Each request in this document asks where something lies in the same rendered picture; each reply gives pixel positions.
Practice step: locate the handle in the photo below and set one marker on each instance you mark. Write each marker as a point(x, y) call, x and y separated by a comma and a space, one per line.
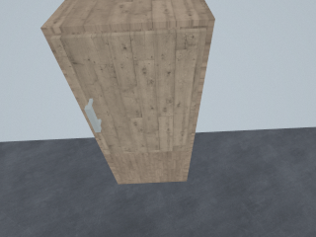
point(96, 123)

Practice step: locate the cupboard door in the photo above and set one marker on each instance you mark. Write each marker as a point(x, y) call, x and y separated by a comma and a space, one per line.
point(144, 85)

